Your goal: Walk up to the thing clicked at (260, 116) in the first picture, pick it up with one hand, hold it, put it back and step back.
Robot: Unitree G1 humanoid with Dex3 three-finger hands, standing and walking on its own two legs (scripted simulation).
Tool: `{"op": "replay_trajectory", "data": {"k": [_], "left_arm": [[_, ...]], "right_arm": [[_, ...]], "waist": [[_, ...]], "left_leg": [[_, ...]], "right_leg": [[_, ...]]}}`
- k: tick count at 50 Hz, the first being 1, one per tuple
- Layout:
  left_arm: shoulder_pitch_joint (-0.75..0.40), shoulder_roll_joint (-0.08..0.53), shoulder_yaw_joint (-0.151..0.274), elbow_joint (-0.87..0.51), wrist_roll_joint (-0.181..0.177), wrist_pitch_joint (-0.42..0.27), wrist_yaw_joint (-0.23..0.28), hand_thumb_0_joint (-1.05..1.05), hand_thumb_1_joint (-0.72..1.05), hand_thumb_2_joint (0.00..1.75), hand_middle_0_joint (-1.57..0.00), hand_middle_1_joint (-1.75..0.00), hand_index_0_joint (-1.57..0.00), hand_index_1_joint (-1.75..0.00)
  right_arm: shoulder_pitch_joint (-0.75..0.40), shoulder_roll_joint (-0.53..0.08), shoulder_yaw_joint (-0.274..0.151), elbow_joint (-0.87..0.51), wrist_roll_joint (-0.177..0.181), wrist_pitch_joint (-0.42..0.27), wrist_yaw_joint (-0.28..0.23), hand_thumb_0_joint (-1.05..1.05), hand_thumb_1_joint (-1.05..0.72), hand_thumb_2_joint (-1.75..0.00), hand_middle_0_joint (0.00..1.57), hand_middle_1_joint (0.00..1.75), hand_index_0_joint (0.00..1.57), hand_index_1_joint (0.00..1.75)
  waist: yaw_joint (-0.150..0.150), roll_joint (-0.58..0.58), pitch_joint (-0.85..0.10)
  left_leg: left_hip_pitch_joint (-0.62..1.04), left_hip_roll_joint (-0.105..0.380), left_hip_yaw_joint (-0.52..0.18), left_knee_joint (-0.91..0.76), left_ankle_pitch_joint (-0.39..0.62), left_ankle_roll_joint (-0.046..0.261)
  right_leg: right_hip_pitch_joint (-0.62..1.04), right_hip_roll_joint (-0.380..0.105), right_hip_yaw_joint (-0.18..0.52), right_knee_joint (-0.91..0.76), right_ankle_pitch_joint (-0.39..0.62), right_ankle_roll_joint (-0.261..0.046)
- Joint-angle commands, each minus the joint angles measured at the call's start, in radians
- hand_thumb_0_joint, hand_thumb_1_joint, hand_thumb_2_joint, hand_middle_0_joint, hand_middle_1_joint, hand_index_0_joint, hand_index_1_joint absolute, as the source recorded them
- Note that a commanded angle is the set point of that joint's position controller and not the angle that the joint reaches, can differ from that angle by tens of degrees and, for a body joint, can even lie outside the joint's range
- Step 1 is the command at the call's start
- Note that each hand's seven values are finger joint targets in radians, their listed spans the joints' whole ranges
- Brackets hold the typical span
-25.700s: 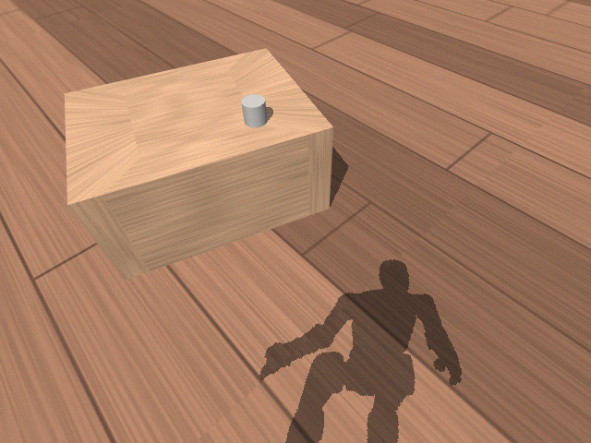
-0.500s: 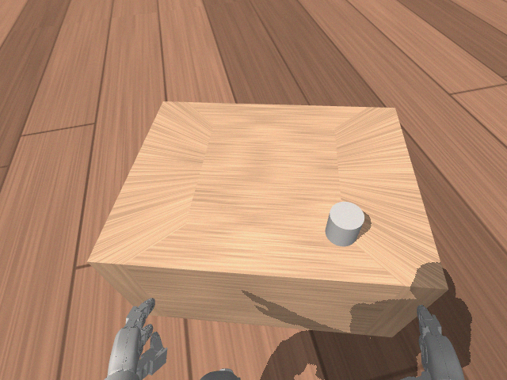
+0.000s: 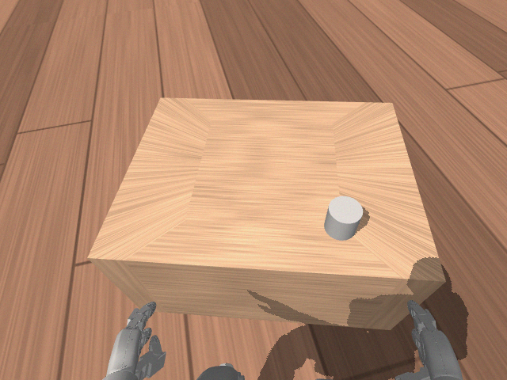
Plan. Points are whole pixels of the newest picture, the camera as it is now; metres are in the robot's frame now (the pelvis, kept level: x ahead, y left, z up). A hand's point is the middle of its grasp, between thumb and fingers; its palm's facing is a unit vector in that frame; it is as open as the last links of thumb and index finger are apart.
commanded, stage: stand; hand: right
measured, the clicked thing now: (342, 218) +0.54 -0.18 -0.24
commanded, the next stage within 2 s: none
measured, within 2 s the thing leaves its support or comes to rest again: neither
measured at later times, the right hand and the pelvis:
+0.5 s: hand out of the picture +0.07 -0.24 -0.11, palm faces -0.01 +0.94 -0.35, open 7.7 cm; pelvis +0.01 +0.00 +0.04, yaw -1 degrees
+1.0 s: hand out of the picture +0.05 -0.24 -0.10, palm faces +0.01 +0.94 -0.35, open 7.4 cm; pelvis +0.00 +0.01 +0.05, yaw -2 degrees
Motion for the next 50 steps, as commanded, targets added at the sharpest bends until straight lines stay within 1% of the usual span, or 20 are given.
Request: {"op": "replay_trajectory", "data": {"k": [1,2,4,6,9,11,12,15,17,18,20,22,26,27,30,31,32,36,44,50], "left_arm": [[-0.074,0.254,0.1,0.043,0.066,0.039,-0.067,0.0,0.9,0.9,-0.2,-0.3,-0.2,-0.3],[-0.081,0.254,0.099,0.055,0.046,0.042,-0.077,0.0,0.9,0.9,-0.2,-0.3,-0.2,-0.3],[-0.081,0.266,0.096,0.074,0.019,0.052,-0.097,0.0,0.9,0.9,-0.2,-0.3,-0.2,-0.3],[-0.084,0.26,0.096,0.112,0.007,0.063,-0.107,0.0,0.9,0.9,-0.2,-0.3,-0.2,-0.3],[-0.095,0.253,0.096,0.167,0.009,0.072,-0.115,0.0,0.9,0.9,-0.2,-0.3,-0.2,-0.3],[-0.092,0.255,0.098,0.197,0.009,0.078,-0.116,0.0,0.9,0.9,-0.2,-0.3,-0.2,-0.3],[-0.085,0.255,0.1,0.215,0.005,0.079,-0.117,0.0,0.9,0.9,-0.2,-0.3,-0.2,-0.3],[-0.088,0.266,0.099,0.265,-0.001,0.082,-0.118,0.0,0.9,0.9,-0.2,-0.3,-0.2,-0.3],[-0.079,0.269,0.098,0.296,-0.007,0.086,-0.117,0.0,0.9,0.9,-0.2,-0.3,-0.2,-0.3],[-0.076,0.272,0.096,0.315,-0.01,0.087,-0.117,0.0,0.9,0.9,-0.2,-0.3,-0.2,-0.3],[-0.071,0.275,0.094,0.349,-0.015,0.091,-0.113,0.0,0.9,0.9,-0.2,-0.3,-0.2,-0.3],[-0.089,0.28,0.091,0.371,-0.017,0.097,-0.114,0.0,0.9,0.9,-0.2,-0.3,-0.2,-0.3],[-0.076,0.276,0.085,0.424,-0.018,0.104,-0.116,0.0,0.9,0.9,-0.2,-0.3,-0.2,-0.3],[-0.083,0.279,0.084,0.437,-0.018,0.105,-0.116,0.0,0.9,0.9,-0.2,-0.3,-0.2,-0.3],[-0.087,0.281,0.08,0.462,-0.018,0.1,-0.118,0.0,0.9,0.9,-0.2,-0.3,-0.2,-0.3],[-0.094,0.281,0.079,0.47,-0.018,0.1,-0.118,0.0,0.9,0.9,-0.2,-0.3,-0.2,-0.3],[-0.099,0.282,0.08,0.474,-0.019,0.099,-0.118,0.0,0.9,0.9,-0.2,-0.3,-0.2,-0.3],[-0.102,0.276,0.078,0.502,-0.019,0.103,-0.119,0.0,0.9,0.9,-0.2,-0.3,-0.2,-0.3],[-0.127,0.277,0.071,0.527,-0.02,0.1,-0.118,0.0,0.9,0.9,-0.2,-0.3,-0.2,-0.3],[-0.13,0.283,0.067,0.544,-0.022,0.103,-0.118,0.0,0.9,0.9,-0.2,-0.3,-0.2,-0.3]], "right_arm": [[-0.105,-0.217,-0.118,0.201,-0.055,-0.169,0.059,0.0,-0.04,-0.67,0.2,0.3,0.2,0.3],[-0.102,-0.207,-0.106,0.237,-0.044,-0.184,0.07,0.0,-0.12,-0.75,0.2,0.3,0.2,0.3],[-0.122,-0.228,-0.109,0.302,-0.019,-0.195,0.081,0.0,-0.28,-0.9,0.2,0.3,0.2,0.3],[-0.163,-0.229,-0.111,0.371,-0.011,-0.202,0.082,0.0,-0.44,-0.9,0.2,0.3,0.2,0.3],[-0.19,-0.233,-0.107,0.459,-0.015,-0.215,0.081,0.0,-0.68,-0.9,0.2,0.3,0.2,0.3],[-0.205,-0.248,-0.106,0.515,-0.017,-0.218,0.079,0.0,-0.84,-0.9,0.2,0.3,0.2,0.3],[-0.209,-0.255,-0.105,0.543,-0.018,-0.221,0.076,0.0,-0.9,-0.9,0.2,0.3,0.2,0.3],[-0.206,-0.254,-0.099,0.62,-0.01,-0.225,0.072,0.0,-0.9,-0.9,0.2,0.3,0.2,0.3],[-0.202,-0.266,-0.097,0.669,-0.007,-0.226,0.069,0.0,-0.9,-0.9,0.2,0.3,0.2,0.3],[-0.204,-0.266,-0.094,0.692,-0.004,-0.227,0.068,0.0,-0.9,-0.9,0.2,0.3,0.2,0.3],[-0.211,-0.268,-0.09,0.732,-0.001,-0.225,0.064,0.0,-0.9,-0.9,0.2,0.3,0.2,0.3],[-0.209,-0.273,-0.086,0.77,0.004,-0.224,0.062,0.0,-0.9,-0.9,0.2,0.3,0.2,0.3],[-0.242,-0.285,-0.085,0.827,0.008,-0.22,0.058,0.0,-0.9,-0.9,0.2,0.3,0.2,0.3],[-0.246,-0.285,-0.083,0.841,0.008,-0.218,0.059,0.0,-0.9,-0.9,0.2,0.3,0.2,0.3],[-0.255,-0.279,-0.08,0.87,0.012,-0.218,0.061,0.0,-0.9,-0.9,0.2,0.3,0.2,0.3],[-0.258,-0.278,-0.078,0.88,0.011,-0.217,0.062,0.0,-0.9,-0.9,0.2,0.3,0.2,0.3],[-0.256,-0.272,-0.076,0.889,0.011,-0.218,0.062,0.0,-0.9,-0.9,0.2,0.3,0.2,0.3],[-0.273,-0.28,-0.076,0.915,0.013,-0.216,0.064,0.0,-0.9,-0.9,0.2,0.3,0.2,0.3],[-0.288,-0.282,-0.071,0.95,0.017,-0.214,0.066,0.0,-0.9,-0.9,0.2,0.3,0.2,0.3],[-0.298,-0.286,-0.068,0.964,0.019,-0.204,0.07,0.0,-0.9,-0.9,0.2,0.3,0.2,0.3]], "waist": [[-0.016,-0.005,-0.057],[-0.016,-0.024,-0.051],[-0.011,-0.021,-0.053],[-0.012,-0.002,-0.056],[-0.013,-0.001,-0.048],[-0.008,0.026,0.002],[-0.004,0.028,-0.001],[-0.012,-0.008,0.005],[-0.011,0.014,-0.005],[-0.013,0.004,-0.002],[-0.014,-0.005,0.01],[-0.021,-0.002,0.03],[-0.01,0.012,0.068],[-0.013,0.014,0.095],[-0.016,-0.002,0.086],[-0.017,0.003,0.093],[-0.017,0.006,0.095],[-0.017,0.015,0.092],[-0.019,0.003,0.07],[-0.024,-0.01,0.112]], "left_leg": [[0.199,0.079,-0.126,-0.142,0.207,0.08],[0.195,0.076,-0.122,-0.148,0.231,0.07],[0.222,0.079,-0.131,-0.167,0.22,0.062],[0.248,0.093,-0.149,-0.208,0.183,0.059],[0.281,0.099,-0.157,-0.241,0.185,0.055],[0.257,0.115,-0.185,-0.301,0.108,0.059],[0.295,0.121,-0.184,-0.317,0.147,0.059],[0.329,0.11,-0.155,-0.327,0.233,0.041],[0.371,0.118,-0.155,-0.354,0.275,0.04],[0.386,0.117,-0.149,-0.358,0.334,0.039],[0.41,0.119,-0.139,-0.378,0.359,0.034],[0.429,0.12,-0.136,-0.417,0.362,0.023],[0.449,0.13,-0.147,-0.489,0.284,0.017],[0.43,0.127,-0.15,-0.512,0.22,0.015],[0.458,0.125,-0.139,-0.521,0.26,0.01],[0.45,0.122,-0.14,-0.532,0.229,0.01],[0.461,0.125,-0.138,-0.536,0.26,0.008],[0.482,0.128,-0.142,-0.565,0.203,0.006],[0.504,0.131,-0.129,-0.561,0.299,0.004],[0.481,0.127,-0.132,-0.582,0.205,0.002]], "right_leg": [[0.057,-0.046,0.087,-0.208,0.366,-0.077],[0.103,-0.049,0.089,-0.22,0.392,-0.076],[0.113,-0.046,0.101,-0.258,0.343,-0.072],[0.107,-0.036,0.105,-0.281,0.252,-0.07],[0.132,-0.038,0.111,-0.318,0.238,-0.068],[0.141,-0.035,0.111,-0.351,0.19,-0.068],[0.145,-0.034,0.108,-0.352,0.222,-0.065],[0.2,-0.057,0.131,-0.415,0.302,-0.064],[0.228,-0.057,0.125,-0.438,0.34,-0.058],[0.253,-0.063,0.126,-0.449,0.399,-0.056],[0.276,-0.069,0.128,-0.481,0.433,-0.052],[0.283,-0.068,0.125,-0.508,0.417,-0.05],[0.294,-0.064,0.113,-0.563,0.338,-0.041],[0.291,-0.064,0.115,-0.577,0.309,-0.04],[0.315,-0.077,0.123,-0.604,0.34,-0.037],[0.311,-0.075,0.119,-0.615,0.321,-0.034],[0.323,-0.08,0.123,-0.615,0.347,-0.033],[0.318,-0.077,0.115,-0.632,0.321,-0.029],[0.354,-0.091,0.114,-0.646,0.39,-0.023],[0.322,-0.09,0.112,-0.665,0.314,-0.021]]}}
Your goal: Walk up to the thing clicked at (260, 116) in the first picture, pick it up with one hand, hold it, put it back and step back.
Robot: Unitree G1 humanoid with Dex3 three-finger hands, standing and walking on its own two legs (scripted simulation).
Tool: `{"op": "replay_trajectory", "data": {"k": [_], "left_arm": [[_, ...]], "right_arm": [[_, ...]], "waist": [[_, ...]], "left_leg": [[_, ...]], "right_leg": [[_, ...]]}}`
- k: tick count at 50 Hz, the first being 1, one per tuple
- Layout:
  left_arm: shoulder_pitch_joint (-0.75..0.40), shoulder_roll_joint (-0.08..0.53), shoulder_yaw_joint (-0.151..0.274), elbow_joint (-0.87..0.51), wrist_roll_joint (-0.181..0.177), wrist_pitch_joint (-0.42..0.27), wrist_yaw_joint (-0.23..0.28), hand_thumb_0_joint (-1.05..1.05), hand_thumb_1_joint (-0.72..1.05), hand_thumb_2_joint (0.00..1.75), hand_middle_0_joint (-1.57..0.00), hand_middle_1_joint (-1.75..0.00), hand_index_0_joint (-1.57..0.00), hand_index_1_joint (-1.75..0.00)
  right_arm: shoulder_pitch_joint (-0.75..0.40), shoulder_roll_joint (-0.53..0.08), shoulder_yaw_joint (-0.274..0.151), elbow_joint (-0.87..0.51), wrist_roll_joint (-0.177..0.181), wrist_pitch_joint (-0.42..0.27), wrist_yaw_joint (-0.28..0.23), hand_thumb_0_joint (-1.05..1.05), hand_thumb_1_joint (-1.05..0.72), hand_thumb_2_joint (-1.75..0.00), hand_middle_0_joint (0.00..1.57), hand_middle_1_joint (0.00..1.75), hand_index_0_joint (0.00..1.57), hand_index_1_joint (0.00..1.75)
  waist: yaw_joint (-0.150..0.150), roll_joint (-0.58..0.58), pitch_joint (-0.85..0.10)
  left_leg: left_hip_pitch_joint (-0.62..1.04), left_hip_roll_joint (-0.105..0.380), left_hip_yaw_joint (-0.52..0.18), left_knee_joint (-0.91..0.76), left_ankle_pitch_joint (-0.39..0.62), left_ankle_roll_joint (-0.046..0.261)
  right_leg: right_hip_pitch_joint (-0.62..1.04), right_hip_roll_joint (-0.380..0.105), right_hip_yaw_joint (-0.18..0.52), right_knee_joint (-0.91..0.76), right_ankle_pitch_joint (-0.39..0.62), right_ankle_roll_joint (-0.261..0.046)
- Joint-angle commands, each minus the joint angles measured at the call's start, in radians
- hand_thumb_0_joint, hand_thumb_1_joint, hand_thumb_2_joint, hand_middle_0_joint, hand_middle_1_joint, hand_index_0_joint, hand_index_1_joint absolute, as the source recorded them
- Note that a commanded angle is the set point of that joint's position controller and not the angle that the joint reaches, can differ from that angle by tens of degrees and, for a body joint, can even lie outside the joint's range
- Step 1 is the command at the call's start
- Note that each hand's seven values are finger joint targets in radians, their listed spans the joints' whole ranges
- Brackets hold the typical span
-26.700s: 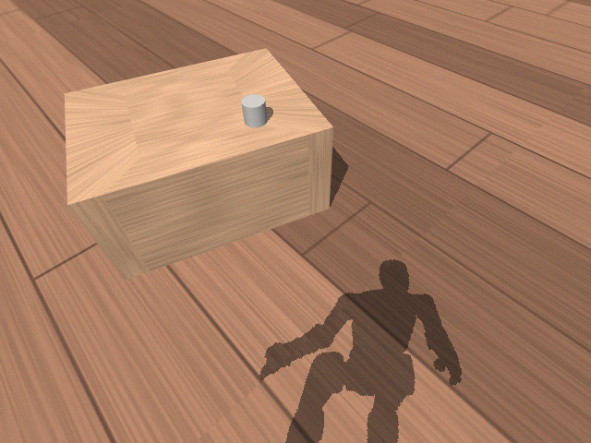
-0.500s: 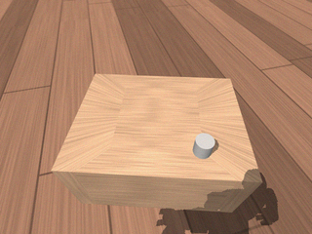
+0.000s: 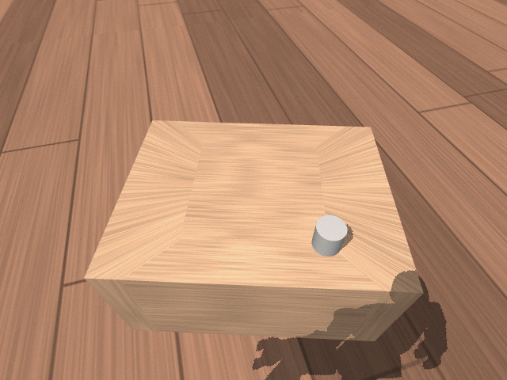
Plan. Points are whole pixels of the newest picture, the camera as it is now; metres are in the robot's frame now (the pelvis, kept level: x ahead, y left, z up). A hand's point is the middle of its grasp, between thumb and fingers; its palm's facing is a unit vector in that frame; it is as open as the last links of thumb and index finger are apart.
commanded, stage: stand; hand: right
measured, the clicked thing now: (328, 236) +0.54 -0.17 -0.29
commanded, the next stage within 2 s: step back in 1.38 s
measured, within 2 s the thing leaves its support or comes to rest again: neither
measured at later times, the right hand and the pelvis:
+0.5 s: hand out of the picture +0.07 -0.23 -0.15, palm faces -0.01 +0.93 -0.35, open 7.4 cm; pelvis +0.01 +0.02 +0.00, yaw +0 degrees
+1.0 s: hand out of the picture +0.08 -0.23 -0.15, palm faces +0.00 +0.94 -0.35, open 7.4 cm; pelvis +0.01 +0.02 +0.00, yaw +0 degrees
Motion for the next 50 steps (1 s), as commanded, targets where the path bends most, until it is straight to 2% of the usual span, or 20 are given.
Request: {"op": "replay_trajectory", "data": {"k": [1,8,12,13,16,19,24,26,31,33,38,40,43,44,45,46,47,49,50], "left_arm": [[-0.031,0.193,0.033,-0.045,0.003,-0.023,0.012,0.0,0.9,0.9,-0.2,-0.3,-0.2,-0.3],[-0.033,0.189,0.029,-0.044,0.0,-0.026,0.012,0.0,0.9,0.9,-0.2,-0.3,-0.2,-0.3],[-0.04,0.196,0.029,-0.047,-0.003,-0.027,0.013,0.0,0.9,0.9,-0.2,-0.3,-0.2,-0.3],[-0.042,0.195,0.027,-0.046,-0.004,-0.027,0.013,0.0,0.9,0.9,-0.2,-0.3,-0.2,-0.3],[-0.042,0.196,0.028,-0.042,-0.001,-0.021,0.014,0.0,0.9,0.9,-0.2,-0.3,-0.2,-0.3],[-0.04,0.195,0.027,-0.043,-0.001,-0.022,0.012,0.0,0.9,0.9,-0.2,-0.3,-0.2,-0.3],[-0.037,0.194,0.026,-0.047,-0.002,-0.023,0.011,0.0,0.9,0.9,-0.2,-0.3,-0.2,-0.3],[-0.044,0.197,0.027,-0.056,-0.001,-0.029,0.012,0.0,0.9,0.9,-0.2,-0.3,-0.2,-0.3],[-0.049,0.198,0.025,-0.066,-0.003,-0.029,0.016,0.0,0.9,0.9,-0.2,-0.3,-0.2,-0.3],[-0.05,0.2,0.025,-0.07,-0.005,-0.028,0.016,0.0,0.9,0.9,-0.2,-0.3,-0.2,-0.3],[-0.047,0.202,0.025,-0.067,-0.002,-0.024,0.015,0.0,0.9,0.9,-0.2,-0.3,-0.2,-0.3],[-0.056,0.21,0.027,-0.071,-0.003,-0.025,0.015,0.0,0.9,0.9,-0.2,-0.3,-0.2,-0.3],[-0.051,0.21,0.028,-0.072,-0.003,-0.026,0.014,0.0,0.9,0.9,-0.2,-0.3,-0.2,-0.3],[-0.037,0.202,0.026,-0.07,-0.003,-0.025,0.013,0.0,0.9,0.9,-0.2,-0.3,-0.2,-0.3],[-0.044,0.207,0.026,-0.071,-0.001,-0.027,0.013,0.0,0.9,0.9,-0.2,-0.3,-0.2,-0.3],[-0.039,0.206,0.027,-0.072,-0.002,-0.028,0.012,0.0,0.9,0.9,-0.2,-0.3,-0.2,-0.3],[-0.044,0.212,0.028,-0.077,0.0,-0.03,0.012,0.0,0.9,0.9,-0.2,-0.3,-0.2,-0.3],[-0.048,0.211,0.028,-0.08,-0.001,-0.029,0.012,0.0,0.9,0.9,-0.2,-0.3,-0.2,-0.3],[-0.045,0.207,0.028,-0.08,-0.002,-0.028,0.012,0.0,0.9,0.9,-0.2,-0.3,-0.2,-0.3]], "right_arm": [[-0.047,-0.214,-0.042,-0.053,0.003,-0.018,-0.015,0.0,-0.9,-0.9,0.2,0.3,0.2,0.3],[-0.051,-0.221,-0.04,-0.044,0.007,-0.023,-0.013,0.0,-0.9,-0.9,0.2,0.3,0.2,0.3],[-0.043,-0.219,-0.038,-0.04,0.009,-0.024,-0.015,0.0,-0.9,-0.9,0.2,0.3,0.2,0.3],[-0.038,-0.215,-0.034,-0.035,0.009,-0.024,-0.015,0.0,-0.9,-0.9,0.2,0.3,0.2,0.3],[-0.059,-0.23,-0.04,-0.038,0.007,-0.021,-0.015,0.0,-0.9,-0.9,0.2,0.3,0.2,0.3],[-0.056,-0.231,-0.041,-0.038,0.009,-0.023,-0.014,0.0,-0.9,-0.9,0.2,0.3,0.2,0.3],[-0.065,-0.236,-0.045,-0.038,0.007,-0.022,-0.011,0.0,-0.9,-0.9,0.2,0.3,0.2,0.3],[-0.061,-0.237,-0.047,-0.043,0.008,-0.026,-0.01,0.0,-0.9,-0.9,0.2,0.3,0.2,0.3],[-0.058,-0.242,-0.05,-0.038,0.01,-0.028,-0.013,0.0,-0.9,-0.9,0.2,0.3,0.2,0.3],[-0.052,-0.242,-0.05,-0.036,0.01,-0.025,-0.013,0.0,-0.9,-0.9,0.2,0.3,0.2,0.3],[-0.064,-0.24,-0.051,-0.036,0.009,-0.02,-0.011,0.0,-0.9,-0.9,0.2,0.3,0.2,0.3],[-0.064,-0.238,-0.051,-0.036,0.008,-0.021,-0.009,0.0,-0.9,-0.9,0.2,0.3,0.2,0.3],[-0.062,-0.234,-0.053,-0.035,0.009,-0.024,-0.007,0.0,-0.9,-0.9,0.2,0.3,0.2,0.3],[-0.062,-0.243,-0.054,-0.034,0.009,-0.022,-0.007,0.0,-0.9,-0.9,0.2,0.3,0.2,0.3],[-0.079,-0.235,-0.054,-0.039,0.009,-0.023,-0.006,0.0,-0.9,-0.9,0.2,0.3,0.2,0.3],[-0.068,-0.239,-0.056,-0.037,0.01,-0.022,-0.004,0.0,-0.9,-0.9,0.2,0.3,0.2,0.3],[-0.075,-0.239,-0.057,-0.041,0.01,-0.023,-0.005,0.0,-0.9,-0.9,0.2,0.3,0.2,0.3],[-0.071,-0.233,-0.055,-0.037,0.011,-0.025,-0.003,0.0,-0.9,-0.9,0.2,0.3,0.2,0.3],[-0.067,-0.241,-0.057,-0.037,0.01,-0.025,-0.004,0.0,-0.9,-0.9,0.2,0.3,0.2,0.3]], "waist": [[-0.006,0.006,-0.004],[-0.004,0.013,-0.046],[-0.004,0.01,-0.078],[-0.006,0.02,-0.067],[-0.004,0.021,-0.03],[-0.007,0.015,-0.036],[-0.004,0.021,-0.024],[-0.006,0.015,-0.073],[-0.009,0.015,-0.109],[-0.009,0.023,-0.112],[-0.01,0.015,-0.036],[-0.011,0.008,-0.049],[-0.011,0.013,-0.04],[-0.008,0.031,-0.025],[-0.008,0.004,-0.04],[-0.011,0.012,-0.036],[-0.008,0.002,-0.052],[-0.012,0.001,-0.049],[-0.013,0.013,-0.063]], "left_leg": [[0.06,0.12,-0.148,-0.077,-0.032,0.004],[0.088,0.127,-0.145,-0.076,0.057,0.009],[0.121,0.133,-0.135,-0.062,0.167,0.011],[0.109,0.13,-0.135,-0.066,0.169,0.007],[0.088,0.131,-0.147,-0.094,0.055,0.01],[0.111,0.134,-0.151,-0.094,0.083,0.009],[0.088,0.129,-0.154,-0.112,0.026,0.01],[0.121,0.137,-0.147,-0.085,0.173,0.014],[0.181,0.143,-0.134,-0.056,0.312,0.013],[0.16,0.139,-0.13,-0.062,0.308,0.01],[0.099,0.127,-0.139,-0.099,0.118,0.007],[0.104,0.131,-0.146,-0.098,0.141,0.009],[0.097,0.13,-0.151,-0.107,0.109,0.008],[0.087,0.132,-0.157,-0.12,0.05,0.009],[0.092,0.132,-0.16,-0.111,0.075,0.013],[0.091,0.129,-0.156,-0.116,0.052,0.012],[0.11,0.131,-0.155,-0.105,0.095,0.014],[0.124,0.13,-0.154,-0.103,0.112,0.008],[0.126,0.131,-0.155,-0.107,0.093,0.008]], "right_leg": [[-0.12,-0.106,0.097,-0.093,0.038,-0.034],[-0.083,-0.115,0.09,-0.083,0.118,-0.032],[-0.06,-0.12,0.085,-0.075,0.186,-0.028],[-0.056,-0.12,0.086,-0.075,0.189,-0.026],[-0.09,-0.116,0.077,-0.076,0.11,-0.025],[-0.102,-0.117,0.078,-0.08,0.114,-0.025],[-0.104,-0.12,0.079,-0.086,0.086,-0.024],[-0.071,-0.126,0.074,-0.079,0.158,-0.022],[-0.07,-0.126,0.061,-0.063,0.232,-0.021],[-0.048,-0.126,0.058,-0.063,0.231,-0.018],[-0.086,-0.13,0.068,-0.092,0.128,-0.019],[-0.075,-0.131,0.065,-0.085,0.128,-0.024],[-0.083,-0.129,0.065,-0.091,0.1,-0.025],[-0.096,-0.127,0.062,-0.093,0.076,-0.025],[-0.081,-0.131,0.064,-0.094,0.092,-0.027],[-0.091,-0.131,0.065,-0.097,0.084,-0.026],[-0.083,-0.133,0.066,-0.095,0.108,-0.027],[-0.103,-0.131,0.065,-0.094,0.105,-0.029],[-0.094,-0.128,0.061,-0.092,0.091,-0.027]]}}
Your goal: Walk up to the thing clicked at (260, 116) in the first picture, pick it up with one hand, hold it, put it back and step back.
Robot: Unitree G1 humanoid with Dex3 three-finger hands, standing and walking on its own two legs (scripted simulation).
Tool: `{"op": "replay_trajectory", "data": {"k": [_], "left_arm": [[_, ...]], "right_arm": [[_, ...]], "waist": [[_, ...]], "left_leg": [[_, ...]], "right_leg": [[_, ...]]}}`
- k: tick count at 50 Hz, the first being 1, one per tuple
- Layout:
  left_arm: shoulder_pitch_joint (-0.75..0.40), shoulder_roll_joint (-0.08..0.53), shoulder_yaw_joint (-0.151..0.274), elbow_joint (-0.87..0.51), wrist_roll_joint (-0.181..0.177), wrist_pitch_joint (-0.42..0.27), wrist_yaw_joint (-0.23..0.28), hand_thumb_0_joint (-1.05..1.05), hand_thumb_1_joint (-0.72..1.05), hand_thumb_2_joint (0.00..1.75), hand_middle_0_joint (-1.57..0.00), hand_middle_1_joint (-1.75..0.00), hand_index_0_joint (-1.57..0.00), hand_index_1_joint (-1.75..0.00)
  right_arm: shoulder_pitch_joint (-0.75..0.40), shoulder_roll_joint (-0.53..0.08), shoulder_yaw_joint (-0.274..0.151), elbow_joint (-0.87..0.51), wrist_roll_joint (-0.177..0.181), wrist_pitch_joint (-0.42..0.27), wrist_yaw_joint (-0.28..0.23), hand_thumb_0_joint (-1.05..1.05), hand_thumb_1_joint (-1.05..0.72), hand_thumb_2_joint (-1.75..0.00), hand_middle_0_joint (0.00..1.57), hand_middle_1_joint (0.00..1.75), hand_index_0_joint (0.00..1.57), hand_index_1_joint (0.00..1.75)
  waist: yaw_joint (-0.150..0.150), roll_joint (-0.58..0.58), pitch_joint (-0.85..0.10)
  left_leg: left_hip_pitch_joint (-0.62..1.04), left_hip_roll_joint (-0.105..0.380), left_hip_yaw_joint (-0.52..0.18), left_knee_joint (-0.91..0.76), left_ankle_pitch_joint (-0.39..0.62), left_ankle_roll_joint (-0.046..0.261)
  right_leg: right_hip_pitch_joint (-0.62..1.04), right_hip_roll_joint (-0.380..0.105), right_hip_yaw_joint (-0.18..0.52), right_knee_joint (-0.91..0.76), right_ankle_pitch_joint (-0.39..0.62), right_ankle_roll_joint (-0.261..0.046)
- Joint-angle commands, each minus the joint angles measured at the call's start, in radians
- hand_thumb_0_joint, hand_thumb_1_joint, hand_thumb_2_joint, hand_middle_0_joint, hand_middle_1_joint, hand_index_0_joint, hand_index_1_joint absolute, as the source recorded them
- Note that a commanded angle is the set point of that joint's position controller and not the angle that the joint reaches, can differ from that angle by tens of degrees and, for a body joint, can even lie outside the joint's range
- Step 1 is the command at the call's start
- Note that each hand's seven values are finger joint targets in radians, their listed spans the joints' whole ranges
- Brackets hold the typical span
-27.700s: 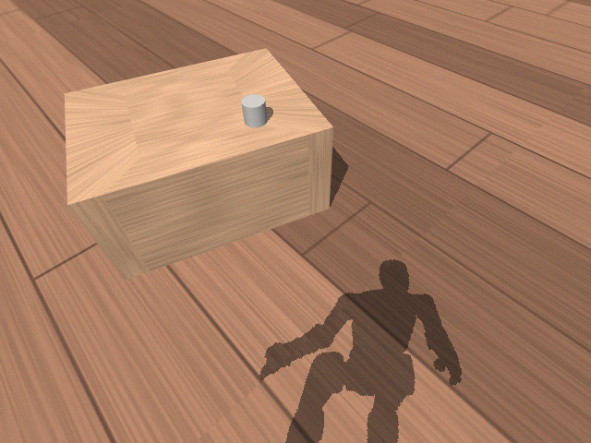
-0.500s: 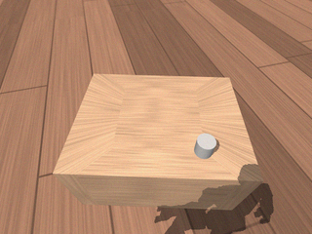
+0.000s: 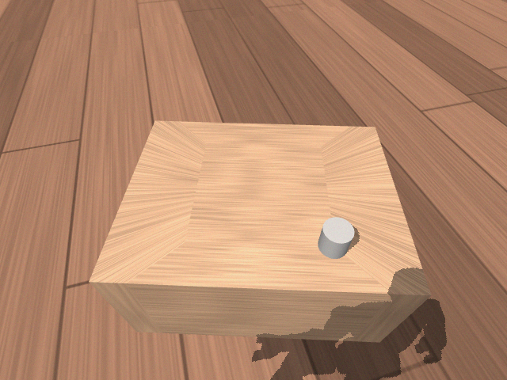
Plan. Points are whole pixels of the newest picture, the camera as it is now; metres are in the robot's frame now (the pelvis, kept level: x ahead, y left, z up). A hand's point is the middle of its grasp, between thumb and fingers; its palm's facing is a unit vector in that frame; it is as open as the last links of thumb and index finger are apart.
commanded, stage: stand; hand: right
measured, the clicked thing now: (335, 238) +0.53 -0.20 -0.29
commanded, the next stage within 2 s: step back in 0.38 s
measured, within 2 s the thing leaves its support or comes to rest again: neither
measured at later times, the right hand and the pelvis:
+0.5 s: hand out of the picture +0.07 -0.27 -0.16, palm faces +0.00 +0.94 -0.35, open 7.4 cm; pelvis -0.02 -0.01 -0.01, yaw +0 degrees
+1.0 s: hand out of the picture -0.02 -0.33 -0.19, palm faces -0.13 +0.92 -0.38, open 7.4 cm; pelvis -0.11 -0.06 -0.02, yaw +4 degrees
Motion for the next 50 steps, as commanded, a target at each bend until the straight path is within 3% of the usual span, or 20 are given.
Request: {"op": "replay_trajectory", "data": {"k": [1,8,18,19,20,22,24,26,29,32,33,34,35,36,37,39,40,46,48,50], "left_arm": [[-0.032,0.199,0.04,-0.061,0.001,-0.024,0.011,0.0,0.9,0.9,-0.2,-0.3,-0.2,-0.3],[-0.017,0.195,0.036,-0.064,0.002,-0.027,0.012,0.0,0.9,0.9,-0.2,-0.3,-0.2,-0.3],[-0.016,0.202,0.037,-0.067,0.001,-0.024,0.011,0.0,0.9,0.9,-0.2,-0.3,-0.2,-0.3],[-0.03,0.266,0.072,-0.106,-0.006,-0.012,0.015,0.0,0.9,0.9,-0.2,-0.3,-0.2,-0.3],[-0.014,0.244,0.072,-0.119,-0.014,-0.006,0.019,0.0,0.9,0.9,-0.2,-0.3,-0.2,-0.3],[0.035,0.214,0.073,-0.134,-0.01,0.008,0.023,0.0,0.9,0.9,-0.2,-0.3,-0.2,-0.3],[0.04,0.21,0.081,-0.169,-0.002,0.025,0.022,0.0,0.9,0.9,-0.2,-0.3,-0.2,-0.3],[0.044,0.208,0.085,-0.195,-0.002,0.04,0.019,0.0,0.9,0.9,-0.2,-0.3,-0.2,-0.3],[0.083,0.2,0.092,-0.221,-0.005,0.038,0.017,0.0,0.9,0.9,-0.2,-0.3,-0.2,-0.3],[0.157,0.2,0.109,-0.206,0.016,0.02,0.019,0.0,0.9,0.9,-0.2,-0.3,-0.2,-0.3],[0.133,0.228,0.124,-0.217,0.023,0.015,0.023,0.0,0.9,0.9,-0.2,-0.3,-0.2,-0.3],[0.122,0.297,0.145,-0.234,0.03,0.013,0.024,0.0,0.9,0.9,-0.2,-0.3,-0.2,-0.3],[0.051,0.354,0.151,-0.27,0.033,0.011,0.02,0.0,0.9,0.9,-0.2,-0.3,-0.2,-0.3],[-0.026,0.387,0.152,-0.308,0.043,0.009,0.021,0.0,0.9,0.9,-0.2,-0.3,-0.2,-0.3],[-0.046,0.374,0.153,-0.322,0.043,0.005,0.025,0.0,0.9,0.9,-0.2,-0.3,-0.2,-0.3],[-0.072,0.298,0.142,-0.342,0.032,0.003,0.025,0.0,0.9,0.9,-0.2,-0.3,-0.2,-0.3],[-0.093,0.291,0.143,-0.343,0.028,0.006,0.025,0.0,0.9,0.9,-0.2,-0.3,-0.2,-0.3],[0.07,0.246,0.144,-0.352,0.018,0.015,0.041,0.0,0.9,0.9,-0.2,-0.3,-0.2,-0.3],[0.069,0.269,0.15,-0.372,0.017,0.02,0.046,0.0,0.9,0.9,-0.2,-0.3,-0.2,-0.3],[0.045,0.272,0.144,-0.381,0.008,0.029,0.037,0.0,0.9,0.9,-0.2,-0.3,-0.2,-0.3]], "right_arm": [[-0.03,-0.222,-0.044,-0.057,0.003,-0.025,-0.016,0.0,-0.9,-0.9,0.2,0.3,0.2,0.3],[-0.035,-0.221,-0.041,-0.059,0.004,-0.025,-0.016,0.0,-0.9,-0.9,0.2,0.3,0.2,0.3],[-0.029,-0.223,-0.041,-0.06,0.003,-0.022,-0.012,0.0,-0.9,-0.9,0.2,0.3,0.2,0.3],[-0.058,-0.29,-0.068,-0.081,0.002,-0.007,-0.01,0.0,-0.9,-0.9,0.2,0.3,0.2,0.3],[-0.037,-0.292,-0.071,-0.098,0.009,-0.002,-0.012,0.0,-0.9,-0.9,0.2,0.3,0.2,0.3],[-0.042,-0.304,-0.085,-0.128,0.012,0.004,-0.014,0.0,-0.9,-0.9,0.2,0.3,0.2,0.3],[-0.04,-0.306,-0.096,-0.164,0.005,0.009,-0.019,0.0,-0.9,-0.9,0.2,0.3,0.2,0.3],[-0.039,-0.314,-0.105,-0.197,-0.009,0.014,-0.025,0.0,-0.9,-0.9,0.2,0.3,0.2,0.3],[-0.074,-0.292,-0.099,-0.244,-0.014,0.024,-0.029,0.0,-0.9,-0.9,0.2,0.3,0.2,0.3],[-0.13,-0.281,-0.089,-0.267,0.006,0.049,-0.019,0.0,-0.9,-0.9,0.2,0.3,0.2,0.3],[-0.123,-0.248,-0.08,-0.271,0.011,0.055,-0.012,0.0,-0.9,-0.9,0.2,0.3,0.2,0.3],[-0.099,-0.21,-0.069,-0.284,0.02,0.058,-0.01,0.0,-0.9,-0.9,0.2,0.3,0.2,0.3],[-0.048,-0.191,-0.064,-0.282,0.012,0.068,-0.014,0.0,-0.9,-0.9,0.2,0.3,0.2,0.3],[-0.012,-0.229,-0.08,-0.269,0.008,0.077,-0.022,0.0,-0.9,-0.9,0.2,0.3,0.2,0.3],[0.003,-0.251,-0.089,-0.259,0.009,0.074,-0.022,0.0,-0.9,-0.9,0.2,0.3,0.2,0.3],[0.017,-0.266,-0.088,-0.256,0.028,0.066,-0.017,0.0,-0.9,-0.9,0.2,0.3,0.2,0.3],[0.043,-0.263,-0.083,-0.253,0.03,0.064,-0.023,0.0,-0.9,-0.9,0.2,0.3,0.2,0.3],[0.008,-0.235,-0.06,-0.323,0.01,0.04,-0.038,0.0,-0.9,-0.9,0.2,0.3,0.2,0.3],[0.021,-0.238,-0.066,-0.341,0.001,0.037,-0.037,0.0,-0.9,-0.9,0.2,0.3,0.2,0.3],[0.076,-0.229,-0.074,-0.321,-0.003,0.031,-0.032,0.0,-0.9,-0.9,0.2,0.3,0.2,0.3]], "waist": [[-0.006,0.024,-0.049],[0.0,0.018,-0.047],[-0.005,0.02,-0.04],[-0.003,0.035,0.059],[-0.006,0.071,0.031],[0.0,0.121,-0.025],[-0.007,0.167,-0.098],[-0.012,0.18,-0.121],[0.015,0.152,-0.161],[0.069,0.101,-0.127],[0.055,0.019,-0.09],[0.048,-0.165,-0.057],[0.023,-0.228,-0.008],[0.019,-0.207,0.008],[0.016,-0.206,0.011],[0.001,-0.13,-0.001],[-0.015,-0.119,-0.017],[0.082,-0.11,-0.111],[0.076,-0.152,-0.129],[0.059,-0.159,-0.158]], "left_leg": [[0.093,0.168,-0.166,-0.068,0.076,-0.023],[0.095,0.17,-0.161,-0.051,0.147,-0.021],[0.082,0.167,-0.169,-0.054,0.087,-0.022],[0.012,0.179,-0.195,0.018,0.307,0.001],[0.005,0.214,-0.206,0.018,0.407,0.042],[0.019,0.302,-0.252,0.012,0.48,0.122],[0.025,0.37,-0.295,0.03,0.484,0.2],[0.0,0.387,-0.286,0.05,0.449,0.239],[0.012,0.337,-0.239,0.166,0.469,0.201],[-0.068,0.234,-0.166,0.292,0.235,0.098],[-0.143,0.159,-0.135,0.337,0.081,0.051],[-0.274,0.032,-0.092,0.47,-0.162,-0.005],[-0.337,-0.075,-0.132,0.654,-0.442,-0.042],[-0.286,-0.061,-0.224,0.826,-0.481,-0.043],[-0.271,-0.041,-0.241,0.879,-0.439,-0.038],[-0.306,-0.073,-0.264,0.921,-0.335,-0.042],[-0.346,-0.087,-0.259,0.933,-0.324,-0.049],[-0.464,-0.028,-0.22,0.649,-0.378,-0.076],[-0.396,0.031,-0.208,0.486,-0.377,-0.058],[-0.274,0.008,-0.133,0.326,-0.301,-0.048]], "right_leg": [[-0.097,-0.088,0.055,-0.053,0.084,-0.057],[-0.086,-0.097,0.058,-0.054,0.128,-0.056],[-0.088,-0.097,0.056,-0.056,0.096,-0.062],[-0.191,-0.047,0.048,0.079,0.207,-0.06],[-0.182,-0.014,0.003,0.176,0.173,-0.055],[-0.185,0.033,-0.044,0.315,-0.031,-0.057],[-0.233,0.041,-0.009,0.513,-0.292,-0.074],[-0.274,0.028,0.026,0.652,-0.358,-0.082],[-0.288,0.018,0.037,0.567,-0.286,-0.082],[-0.154,0.024,-0.03,0.147,0.027,-0.042],[-0.126,0.002,0.027,0.066,0.146,-0.047],[-0.122,-0.136,0.243,0.032,0.249,-0.099],[-0.223,-0.268,0.392,-0.024,0.19,-0.214],[-0.342,-0.35,0.437,-0.007,0.243,-0.319],[-0.366,-0.342,0.439,0.014,0.276,-0.337],[-0.277,-0.211,0.256,0.073,0.367,-0.262],[-0.225,-0.188,0.189,0.1,0.385,-0.23],[0.174,-0.237,0.201,0.228,0.613,-0.27],[0.167,-0.269,0.214,0.264,0.671,-0.27],[0.115,-0.215,0.146,0.316,0.67,-0.235]]}}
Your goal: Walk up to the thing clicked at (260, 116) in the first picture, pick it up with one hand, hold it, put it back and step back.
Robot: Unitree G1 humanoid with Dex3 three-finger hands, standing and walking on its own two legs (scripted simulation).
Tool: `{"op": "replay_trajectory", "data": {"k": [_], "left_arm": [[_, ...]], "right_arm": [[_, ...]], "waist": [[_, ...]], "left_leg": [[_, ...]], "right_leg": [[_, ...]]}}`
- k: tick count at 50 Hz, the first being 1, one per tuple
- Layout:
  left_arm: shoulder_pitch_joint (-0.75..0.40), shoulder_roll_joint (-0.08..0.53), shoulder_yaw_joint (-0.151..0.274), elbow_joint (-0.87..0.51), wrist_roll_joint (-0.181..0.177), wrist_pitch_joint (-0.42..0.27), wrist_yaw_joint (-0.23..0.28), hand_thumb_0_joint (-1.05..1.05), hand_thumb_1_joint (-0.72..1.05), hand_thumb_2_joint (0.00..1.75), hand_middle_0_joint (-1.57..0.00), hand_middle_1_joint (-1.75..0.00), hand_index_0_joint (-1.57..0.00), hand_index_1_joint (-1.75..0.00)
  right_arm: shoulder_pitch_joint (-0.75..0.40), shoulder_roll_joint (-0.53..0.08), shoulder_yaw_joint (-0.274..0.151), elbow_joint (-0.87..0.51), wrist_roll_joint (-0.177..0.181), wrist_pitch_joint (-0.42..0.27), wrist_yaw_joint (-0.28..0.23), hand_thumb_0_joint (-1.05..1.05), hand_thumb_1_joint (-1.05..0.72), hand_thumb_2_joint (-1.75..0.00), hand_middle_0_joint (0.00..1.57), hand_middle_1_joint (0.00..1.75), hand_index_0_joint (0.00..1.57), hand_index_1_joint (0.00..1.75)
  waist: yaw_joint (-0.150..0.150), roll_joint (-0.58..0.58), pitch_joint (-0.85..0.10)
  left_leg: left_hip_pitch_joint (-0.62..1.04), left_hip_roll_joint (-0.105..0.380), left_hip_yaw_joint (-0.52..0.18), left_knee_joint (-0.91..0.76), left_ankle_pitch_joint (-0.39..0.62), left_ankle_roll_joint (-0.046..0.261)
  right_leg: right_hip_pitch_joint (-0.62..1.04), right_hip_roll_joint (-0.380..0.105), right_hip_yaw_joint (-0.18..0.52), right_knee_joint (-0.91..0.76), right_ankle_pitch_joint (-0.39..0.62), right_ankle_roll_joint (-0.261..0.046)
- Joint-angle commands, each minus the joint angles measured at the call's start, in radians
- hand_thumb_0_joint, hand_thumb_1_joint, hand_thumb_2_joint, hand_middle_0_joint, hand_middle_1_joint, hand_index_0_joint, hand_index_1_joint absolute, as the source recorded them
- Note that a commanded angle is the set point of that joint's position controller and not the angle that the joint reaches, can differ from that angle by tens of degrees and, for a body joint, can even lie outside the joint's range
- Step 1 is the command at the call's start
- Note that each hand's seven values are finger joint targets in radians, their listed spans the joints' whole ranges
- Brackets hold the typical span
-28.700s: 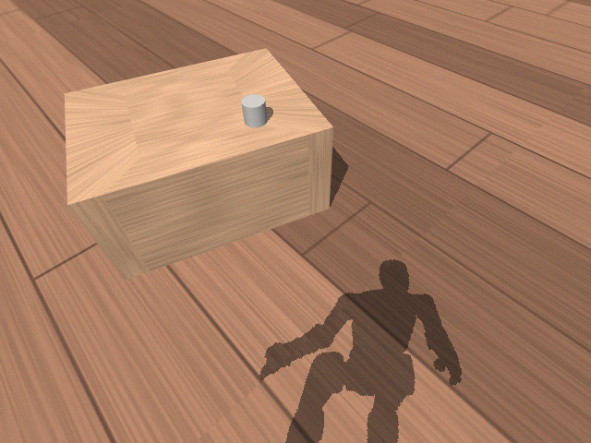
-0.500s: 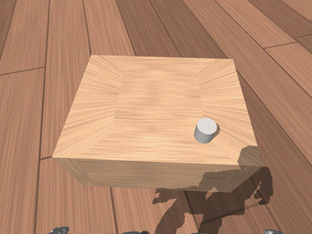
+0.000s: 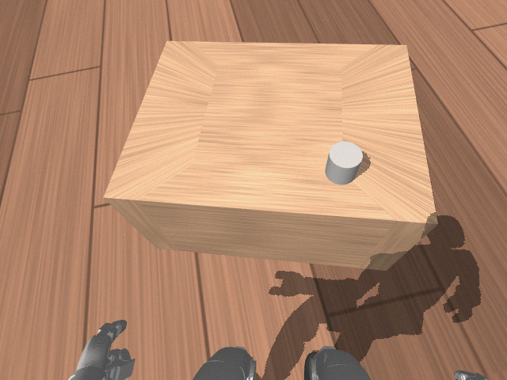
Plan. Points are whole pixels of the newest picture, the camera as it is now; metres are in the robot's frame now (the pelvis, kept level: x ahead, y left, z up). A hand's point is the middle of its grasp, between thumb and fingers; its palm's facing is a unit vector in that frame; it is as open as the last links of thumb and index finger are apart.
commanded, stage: step back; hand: right
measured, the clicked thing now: (343, 163) +0.63 -0.17 -0.27
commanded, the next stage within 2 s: none
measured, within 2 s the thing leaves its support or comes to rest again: neither
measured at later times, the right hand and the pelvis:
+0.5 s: hand out of the picture +0.00 -0.27 -0.16, palm faces +0.02 +0.93 -0.36, open 7.4 cm; pelvis -0.13 +0.00 -0.01, yaw -3 degrees
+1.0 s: hand out of the picture -0.17 -0.23 -0.13, palm faces -0.03 +0.91 -0.42, open 7.4 cm; pelvis -0.26 +0.04 +0.01, yaw -2 degrees
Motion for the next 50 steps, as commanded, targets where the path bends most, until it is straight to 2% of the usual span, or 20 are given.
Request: {"op": "replay_trajectory", "data": {"k": [1,3,5,6,10,17,20,22,23,24,27,32,36,37,38,39,40,41,44,50], "left_arm": [[0.045,0.286,0.081,-0.069,-0.011,-0.001,0.013,0.0,0.9,0.9,-0.2,-0.3,-0.2,-0.3],[0.004,0.268,0.069,-0.098,-0.016,0.008,0.003,0.0,0.9,0.9,-0.2,-0.3,-0.2,-0.3],[-0.054,0.235,0.068,-0.118,-0.02,0.01,0.009,0.0,0.9,0.9,-0.2,-0.3,-0.2,-0.3],[-0.077,0.244,0.076,-0.107,-0.003,0.012,0.019,0.0,0.9,0.9,-0.2,-0.3,-0.2,-0.3],[0.069,0.234,0.076,-0.034,-0.023,0.01,0.003,0.0,0.9,0.9,-0.2,-0.3,-0.2,-0.3],[0.087,0.201,0.066,-0.04,-0.013,-0.029,0.0,0.0,0.9,0.9,-0.2,-0.3,-0.2,-0.3],[0.167,0.214,0.073,0.014,0.008,-0.045,0.007,0.0,0.9,0.9,-0.2,-0.3,-0.2,-0.3],[0.124,0.354,0.108,-0.01,0.018,-0.049,0.0,0.0,0.9,0.9,-0.2,-0.3,-0.2,-0.3],[0.057,0.44,0.116,-0.052,0.029,-0.047,0.003,0.0,0.9,0.9,-0.2,-0.3,-0.2,-0.3],[0.01,0.403,0.115,-0.068,0.021,-0.049,0.008,0.0,0.9,0.9,-0.2,-0.3,-0.2,-0.3],[-0.051,0.295,0.093,-0.088,0.011,-0.042,0.007,0.0,0.9,0.9,-0.2,-0.3,-0.2,-0.3],[0.055,0.271,0.086,-0.088,0.021,-0.025,0.021,0.0,0.9,0.9,-0.2,-0.3,-0.2,-0.3],[0.03,0.289,0.078,-0.099,-0.007,-0.002,0.014,0.0,0.9,0.9,-0.2,-0.3,-0.2,-0.3],[0.021,0.28,0.069,-0.108,-0.013,0.007,0.01,0.0,0.9,0.9,-0.2,-0.3,-0.2,-0.3],[0.05,0.239,0.056,-0.118,-0.014,0.013,0.008,0.0,0.9,0.9,-0.2,-0.3,-0.2,-0.3],[0.062,0.199,0.047,-0.117,-0.02,0.014,0.012,0.0,0.9,0.9,-0.2,-0.3,-0.2,-0.3],[-0.028,0.244,0.068,-0.121,-0.007,0.015,0.031,0.0,0.9,0.9,-0.2,-0.3,-0.2,-0.3],[-0.053,0.268,0.071,-0.105,-0.002,0.015,0.033,0.0,0.9,0.9,-0.2,-0.3,-0.2,-0.3],[0.082,0.25,0.069,-0.053,-0.026,0.013,0.016,0.0,0.9,0.9,-0.2,-0.3,-0.2,-0.3],[0.048,0.217,0.059,-0.072,-0.005,-0.012,0.007,0.0,0.9,0.9,-0.2,-0.3,-0.2,-0.3]], "right_arm": [[0.083,-0.143,-0.056,-0.076,-0.014,-0.046,-0.009,0.0,-0.9,-0.9,0.2,0.3,0.2,0.3],[0.112,-0.187,-0.08,-0.065,-0.023,-0.049,-0.005,0.0,-0.9,-0.9,0.2,0.3,0.2,0.3],[0.046,-0.333,-0.106,-0.103,-0.027,-0.042,0.008,0.0,-0.9,-0.9,0.2,0.3,0.2,0.3],[0.03,-0.345,-0.112,-0.113,-0.034,-0.043,0.005,0.0,-0.9,-0.9,0.2,0.3,0.2,0.3],[-0.096,-0.206,-0.072,-0.156,-0.028,-0.045,-0.009,0.0,-0.9,-0.9,0.2,0.3,0.2,0.3],[-0.01,-0.215,-0.075,-0.153,-0.016,-0.031,-0.004,0.0,-0.9,-0.9,0.2,0.3,0.2,0.3],[-0.056,-0.205,-0.071,-0.161,0.008,-0.011,0.005,0.0,-0.9,-0.9,0.2,0.3,0.2,0.3],[-0.021,-0.122,-0.047,-0.178,0.012,-0.009,0.005,0.0,-0.9,-0.9,0.2,0.3,0.2,0.3],[-0.073,-0.165,-0.068,-0.181,-0.001,0.003,-0.009,0.0,-0.9,-0.9,0.2,0.3,0.2,0.3],[-0.055,-0.212,-0.089,-0.167,0.004,0.001,-0.008,0.0,-0.9,-0.9,0.2,0.3,0.2,0.3],[0.018,-0.177,-0.073,-0.125,0.017,-0.009,-0.004,0.0,-0.9,-0.9,0.2,0.3,0.2,0.3],[0.005,-0.161,-0.059,-0.157,0.004,-0.024,-0.012,0.0,-0.9,-0.9,0.2,0.3,0.2,0.3],[0.115,-0.149,-0.07,-0.117,-0.014,-0.043,-0.008,0.0,-0.9,-0.9,0.2,0.3,0.2,0.3],[0.137,-0.155,-0.077,-0.099,-0.019,-0.046,-0.007,0.0,-0.9,-0.9,0.2,0.3,0.2,0.3],[0.11,-0.216,-0.097,-0.114,-0.036,-0.047,-0.007,0.0,-0.9,-0.9,0.2,0.3,0.2,0.3],[0.058,-0.294,-0.109,-0.134,-0.045,-0.044,0.001,0.0,-0.9,-0.9,0.2,0.3,0.2,0.3],[0.063,-0.375,-0.121,-0.148,-0.038,-0.041,0.008,0.0,-0.9,-0.9,0.2,0.3,0.2,0.3],[0.033,-0.342,-0.121,-0.14,-0.036,-0.048,0.001,0.0,-0.9,-0.9,0.2,0.3,0.2,0.3],[-0.073,-0.21,-0.078,-0.166,-0.033,-0.05,-0.009,0.0,-0.9,-0.9,0.2,0.3,0.2,0.3],[0.044,-0.194,-0.079,-0.154,-0.018,-0.043,-0.011,0.0,-0.9,-0.9,0.2,0.3,0.2,0.3]], "waist": [[0.003,-0.225,-0.323],[-0.026,-0.117,-0.322],[-0.058,0.243,-0.277],[-0.079,0.231,-0.232],[0.027,0.084,-0.178],[-0.032,0.163,-0.255],[0.006,0.115,-0.299],[-0.011,-0.262,-0.24],[0.048,-0.334,-0.19],[0.012,-0.281,-0.137],[-0.035,-0.166,-0.157],[0.036,-0.22,-0.206],[-0.005,-0.236,-0.291],[-0.018,-0.207,-0.285],[0.003,-0.072,-0.283],[0.009,0.169,-0.267],[-0.07,0.243,-0.249],[-0.06,0.196,-0.186],[0.039,0.1,-0.18],[-0.043,0.119,-0.235]], "left_leg": [[0.011,0.033,0.068,-0.363,0.158,0.02],[0.182,0.093,0.003,-0.458,0.49,0.048],[0.158,0.404,-0.366,-0.525,0.703,0.278],[0.047,0.457,-0.442,-0.553,0.667,0.35],[0.086,0.293,-0.133,-0.474,0.693,0.239],[0.309,0.275,-0.103,-0.327,0.746,0.233],[0.171,0.218,-0.056,-0.216,0.588,0.149],[-0.222,-0.01,0.015,-0.013,-0.013,0.029],[-0.133,-0.016,-0.074,0.24,-0.142,0.006],[-0.085,0.026,-0.133,0.325,-0.103,0.006],[-0.131,-0.066,-0.093,0.358,0.019,0.005],[-0.164,0.005,-0.032,0.028,-0.02,-0.013],[0.042,0.032,0.08,-0.433,0.196,0.01],[0.115,0.036,0.073,-0.526,0.363,0.014],[0.209,0.159,-0.125,-0.501,0.513,0.051],[0.281,0.351,-0.378,-0.526,0.68,0.154],[0.084,0.465,-0.49,-0.561,0.65,0.304],[0.007,0.473,-0.496,-0.582,0.595,0.326],[0.122,0.265,-0.128,-0.461,0.741,0.201],[0.341,0.301,-0.133,-0.382,0.821,0.269]], "right_leg": [[0.369,-0.21,0.21,0.028,0.665,-0.158],[0.165,-0.141,0.166,0.068,0.389,-0.077],[-0.071,0.117,0.067,0.378,-0.361,0.006],[-0.054,0.121,0.18,0.558,-0.436,0.015],[-0.13,0.137,0.194,0.685,-0.251,0.001],[-0.036,0.038,0.088,0.058,-0.204,0.04],[0.205,0.046,0.053,-0.288,0.152,0.017],[0.285,-0.235,0.488,-0.273,0.207,-0.102],[0.023,-0.407,0.637,-0.303,0.254,-0.289],[-0.072,-0.402,0.623,-0.306,0.236,-0.294],[0.056,-0.196,0.257,-0.183,0.399,-0.172],[0.293,-0.189,0.242,-0.106,0.476,-0.168],[0.305,-0.171,0.202,0.069,0.546,-0.13],[0.23,-0.141,0.19,0.105,0.464,-0.095],[0.049,-0.069,0.16,0.187,0.237,-0.045],[-0.178,0.108,0.077,0.36,-0.289,-0.004],[-0.1,0.124,0.184,0.538,-0.448,0.01],[-0.078,0.097,0.242,0.628,-0.4,0.006],[-0.172,0.138,0.238,0.708,-0.236,-0.001],[-0.139,0.076,0.143,0.334,-0.263,0.06]]}}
